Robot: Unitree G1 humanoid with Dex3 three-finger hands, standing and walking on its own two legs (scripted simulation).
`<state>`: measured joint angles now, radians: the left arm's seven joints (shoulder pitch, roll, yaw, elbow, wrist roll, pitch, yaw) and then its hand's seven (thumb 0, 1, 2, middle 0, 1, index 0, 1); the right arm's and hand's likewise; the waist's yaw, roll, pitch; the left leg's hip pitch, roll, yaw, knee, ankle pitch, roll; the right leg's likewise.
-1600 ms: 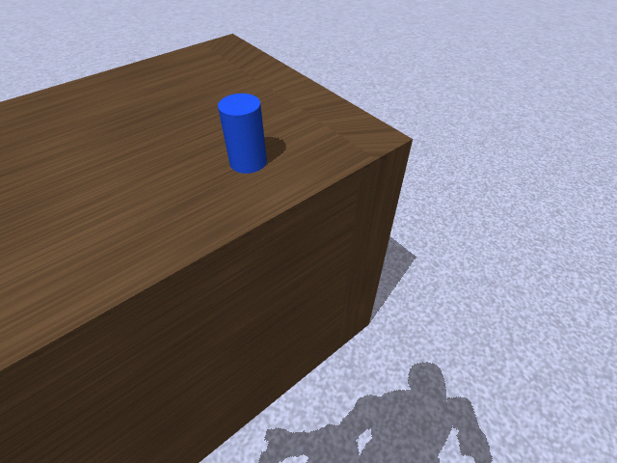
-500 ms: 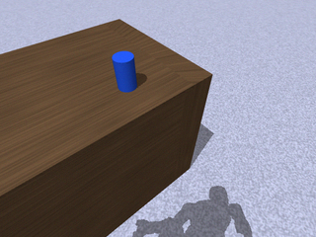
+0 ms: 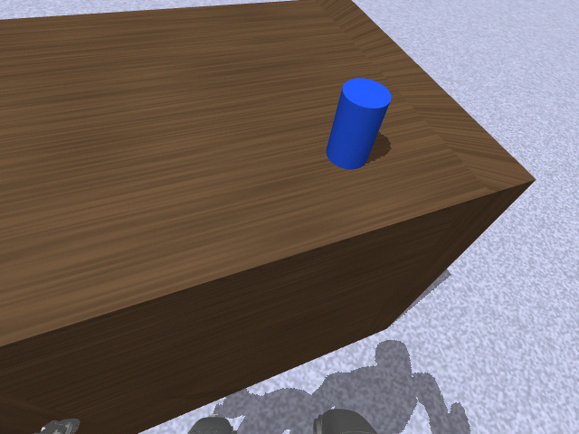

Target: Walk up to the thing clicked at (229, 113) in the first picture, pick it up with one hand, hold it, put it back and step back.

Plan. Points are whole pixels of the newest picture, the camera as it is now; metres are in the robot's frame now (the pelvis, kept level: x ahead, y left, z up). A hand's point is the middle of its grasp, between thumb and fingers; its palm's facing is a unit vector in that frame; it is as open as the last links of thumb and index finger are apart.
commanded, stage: walk up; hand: right
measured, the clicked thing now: (355, 126) +0.54 -0.08 +0.11
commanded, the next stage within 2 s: none
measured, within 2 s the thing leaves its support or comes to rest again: neither
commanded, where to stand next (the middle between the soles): +0.04 -0.07 m, yaw +23 degrees
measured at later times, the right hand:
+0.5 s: hand (494, 375) +0.24 -0.36 -0.15, palm faces -0.30 +0.87 -0.38, open 7.3 cm
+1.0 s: hand (458, 392) +0.21 -0.27 -0.13, palm faces -0.46 +0.78 -0.42, open 7.3 cm
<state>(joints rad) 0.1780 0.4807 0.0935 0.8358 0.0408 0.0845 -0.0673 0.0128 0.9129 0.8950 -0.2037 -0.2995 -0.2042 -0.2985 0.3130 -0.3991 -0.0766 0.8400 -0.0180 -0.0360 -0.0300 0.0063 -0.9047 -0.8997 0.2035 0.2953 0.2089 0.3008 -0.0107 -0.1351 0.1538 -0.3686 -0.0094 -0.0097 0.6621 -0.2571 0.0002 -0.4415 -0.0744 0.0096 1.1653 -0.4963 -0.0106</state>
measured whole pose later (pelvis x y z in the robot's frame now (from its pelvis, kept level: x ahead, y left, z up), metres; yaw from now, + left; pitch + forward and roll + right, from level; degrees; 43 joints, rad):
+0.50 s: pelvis +0.04 -0.13 +0.01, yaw +15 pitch +0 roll +4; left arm 0.21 0.34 0.03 0.77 0.02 0.00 -0.01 0.01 0.90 0.89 -0.21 -0.30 -0.21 -0.30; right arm 0.19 -0.46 -0.07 0.71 -0.01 0.02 -0.03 0.01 -0.91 -0.90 0.20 0.30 0.21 0.30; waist 0.03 0.04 0.17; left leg -0.60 -0.08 -0.13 1.26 -0.42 0.01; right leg -0.35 -0.10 -0.07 0.73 -0.38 -0.03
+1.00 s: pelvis -0.03 -0.08 -0.01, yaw +27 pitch -3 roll +0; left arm 0.31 0.45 0.06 0.84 0.03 0.01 0.02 0.01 0.91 0.89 -0.21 -0.30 -0.21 -0.30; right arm 0.19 -0.42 -0.07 0.79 -0.02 0.03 0.04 0.01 -0.91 -0.90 0.20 0.30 0.21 0.30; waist 0.03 -0.02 0.11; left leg -0.37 -0.02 -0.01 0.81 -0.40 0.03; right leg -0.44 -0.14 -0.09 0.99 -0.57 -0.01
